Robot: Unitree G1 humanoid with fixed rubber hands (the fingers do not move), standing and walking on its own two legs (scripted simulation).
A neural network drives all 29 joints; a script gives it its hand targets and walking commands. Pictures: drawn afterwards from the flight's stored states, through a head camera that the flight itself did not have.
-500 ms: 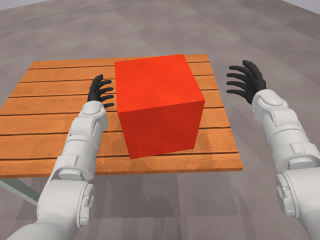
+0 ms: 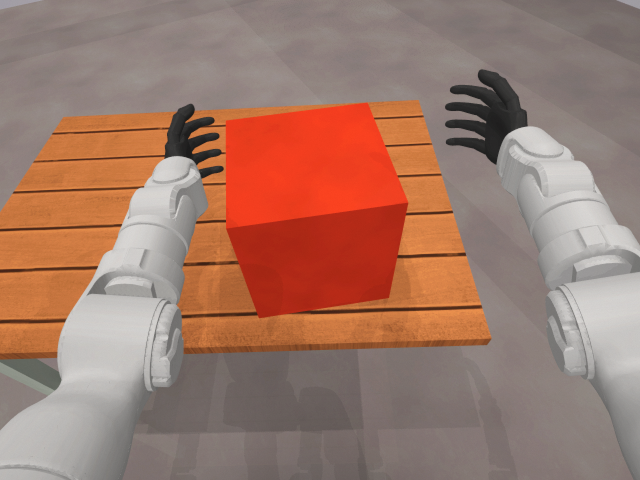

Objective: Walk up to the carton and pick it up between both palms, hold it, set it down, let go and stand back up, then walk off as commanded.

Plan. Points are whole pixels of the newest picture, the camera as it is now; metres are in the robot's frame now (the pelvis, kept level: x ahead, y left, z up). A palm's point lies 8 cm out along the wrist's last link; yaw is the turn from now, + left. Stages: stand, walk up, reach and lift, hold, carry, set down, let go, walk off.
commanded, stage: reach and lift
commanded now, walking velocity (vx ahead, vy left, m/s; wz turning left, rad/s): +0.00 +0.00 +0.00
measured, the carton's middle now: (311, 213) +0.51 +0.08 -0.01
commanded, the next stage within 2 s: none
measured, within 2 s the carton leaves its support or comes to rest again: neither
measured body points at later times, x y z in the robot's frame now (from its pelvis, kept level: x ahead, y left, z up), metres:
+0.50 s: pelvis +0.01 +0.00 +0.00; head +0.08 -0.01 +0.44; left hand +0.43 +0.26 +0.06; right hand +0.51 -0.17 +0.11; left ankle +0.01 +0.15 -0.73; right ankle +0.02 -0.09 -0.73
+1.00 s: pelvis +0.03 +0.00 -0.01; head +0.15 -0.01 +0.42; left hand +0.46 +0.23 +0.01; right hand +0.53 -0.14 +0.05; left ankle +0.01 +0.15 -0.73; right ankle +0.02 -0.09 -0.73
